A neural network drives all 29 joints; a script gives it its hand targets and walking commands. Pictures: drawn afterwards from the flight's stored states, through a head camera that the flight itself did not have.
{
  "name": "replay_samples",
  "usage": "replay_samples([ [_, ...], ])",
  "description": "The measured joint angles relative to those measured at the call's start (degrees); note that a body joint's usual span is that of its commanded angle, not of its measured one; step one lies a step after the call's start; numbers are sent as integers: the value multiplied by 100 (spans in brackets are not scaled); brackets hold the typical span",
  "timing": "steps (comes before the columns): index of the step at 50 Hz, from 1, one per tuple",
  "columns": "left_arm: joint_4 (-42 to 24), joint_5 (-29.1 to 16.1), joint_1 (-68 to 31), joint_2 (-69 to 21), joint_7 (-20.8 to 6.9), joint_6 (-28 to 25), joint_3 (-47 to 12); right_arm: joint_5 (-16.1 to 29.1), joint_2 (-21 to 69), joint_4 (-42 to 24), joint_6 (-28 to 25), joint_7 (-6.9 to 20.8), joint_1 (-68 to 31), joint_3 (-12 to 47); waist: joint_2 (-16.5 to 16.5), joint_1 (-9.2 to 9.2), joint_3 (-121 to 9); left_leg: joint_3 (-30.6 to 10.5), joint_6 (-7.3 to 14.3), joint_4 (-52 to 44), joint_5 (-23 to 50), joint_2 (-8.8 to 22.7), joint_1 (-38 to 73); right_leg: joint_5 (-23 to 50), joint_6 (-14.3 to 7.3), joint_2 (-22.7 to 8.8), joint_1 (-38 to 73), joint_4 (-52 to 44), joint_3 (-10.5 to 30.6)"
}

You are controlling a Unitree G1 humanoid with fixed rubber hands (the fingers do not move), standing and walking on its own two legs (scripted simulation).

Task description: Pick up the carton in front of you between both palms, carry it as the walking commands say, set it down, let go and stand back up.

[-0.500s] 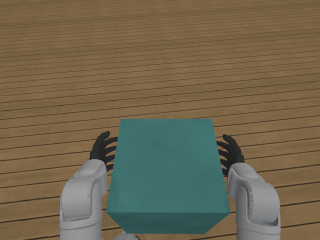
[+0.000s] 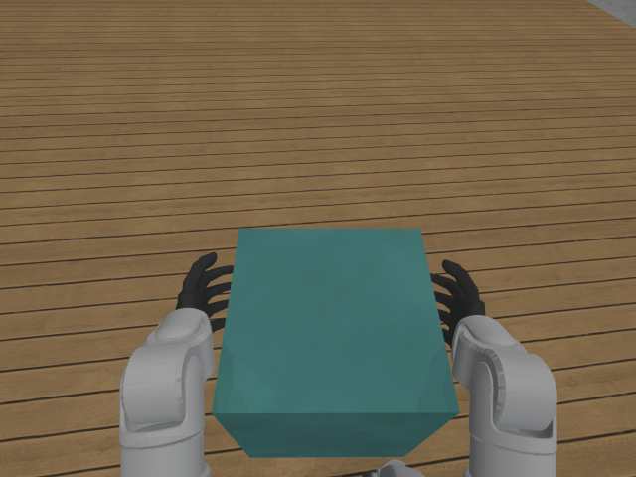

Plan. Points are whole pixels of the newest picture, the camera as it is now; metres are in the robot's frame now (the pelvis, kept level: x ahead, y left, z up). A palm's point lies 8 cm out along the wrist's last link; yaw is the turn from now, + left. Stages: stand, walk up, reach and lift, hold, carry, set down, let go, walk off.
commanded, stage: carry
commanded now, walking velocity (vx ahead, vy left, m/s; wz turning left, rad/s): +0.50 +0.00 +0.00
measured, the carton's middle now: (328, 352) +0.27 +0.00 +0.02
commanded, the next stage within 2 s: none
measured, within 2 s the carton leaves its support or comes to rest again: neither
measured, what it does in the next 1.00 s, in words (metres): walks ahead: right foot, then left foot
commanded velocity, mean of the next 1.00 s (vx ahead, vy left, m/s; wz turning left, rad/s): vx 0.18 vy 0.00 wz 0.00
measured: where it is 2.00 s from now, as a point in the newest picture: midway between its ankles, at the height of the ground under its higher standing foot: (316, 388)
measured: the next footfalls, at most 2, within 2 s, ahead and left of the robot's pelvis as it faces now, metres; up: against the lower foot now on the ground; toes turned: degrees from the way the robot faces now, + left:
right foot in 0.12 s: +0.28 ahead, -0.12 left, +0.00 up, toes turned -9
left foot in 0.58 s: +0.57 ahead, +0.09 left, +0.00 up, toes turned -11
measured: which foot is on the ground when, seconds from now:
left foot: down 0.00-0.12, up 0.14-0.56, down 0.58-1.00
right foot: up 0.00-0.10, down 0.12-0.62, up 0.64-0.84, down 0.86-1.00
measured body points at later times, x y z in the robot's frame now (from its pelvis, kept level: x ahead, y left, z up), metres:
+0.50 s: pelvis +0.33 -0.02 +0.00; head +0.35 -0.04 +0.45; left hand +0.61 +0.13 +0.08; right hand +0.61 -0.17 +0.07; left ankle +0.45 +0.12 -0.71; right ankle +0.24 -0.11 -0.75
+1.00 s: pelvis +0.54 +0.00 -0.01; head +0.52 +0.00 +0.44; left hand +0.82 +0.15 +0.07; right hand +0.81 -0.15 +0.06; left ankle +0.53 +0.09 -0.75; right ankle +0.50 -0.13 -0.75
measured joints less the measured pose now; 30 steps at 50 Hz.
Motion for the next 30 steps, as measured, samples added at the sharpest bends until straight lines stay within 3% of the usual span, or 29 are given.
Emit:
replay_samples([
  [4, 65, -18, -1, 0, -1, 93, 58, -66, 2, 80, 106, 16, -25, 36, 32, 2, -93, -49, -220, 23, -562, 31, 629, 306, -156, 176, 328, -803, -300],
  [6, 179, -27, -49, -5, -6, 113, 74, -100, 1, 121, 149, 18, -25, 20, 81, -10, -82, -66, -334, 592, -1062, 138, 745, 292, -267, 324, 722, -1148, -487],
  [8, 499, -6, -123, -17, -19, 5, 46, -120, 0, 279, 135, 22, -51, -98, 305, 57, -10, -182, -307, 2301, -1260, 443, 191, 6, -579, 456, 791, -766, -610],
  [9, 650, -1, -164, -22, -23, -29, 49, -133, 0, 361, 122, 23, -50, -138, 289, 79, 52, -436, -279, 3390, -1184, 408, -303, -204, -638, 435, 839, -669, -620],
  [11, 803, -1, -158, -24, -26, -80, 53, -149, -4, 468, 95, 24, -27, -151, 203, 94, 198, -754, -171, 4968, -981, 252, -1246, -329, -568, 394, 1098, -870, -598],
  [13, 788, -18, -63, -13, -29, -148, 52, -156, -8, 498, 38, 23, 12, -95, 145, 100, 307, -787, -110, 5437, -635, 239, -1975, -345, -553, 393, 1421, -1235, -566],
  [19, 499, -96, 226, 17, -46, -372, 56, -157, -16, 366, -215, 6, 189, 139, 77, 98, 295, -643, -232, 4262, 110, 428, -3185, -492, -476, 410, 2367, -2117, -405],
  [25, 145, -141, 255, 20, -64, -349, -8, -72, -23, -83, -169, -66, 283, 177, 97, -16, 170, -329, -296, 2521, 965, 375, -3319, -1036, -232, 391, 3293, -2388, -345],
  [29, -36, -97, 143, 12, -69, -187, -14, -31, -16, -247, -7, -76, 149, 115, 93, -29, 124, 66, -246, 1367, 1941, 134, -2721, -1811, 10, 320, 3687, -1777, -337],
  [30, -35, -88, 97, 13, -73, -147, 34, -35, -10, -197, 12, -75, 88, 120, 39, -33, 104, 150, -10, 1271, 1727, 84, -2520, -2064, 74, 239, 3636, -1345, -350],
])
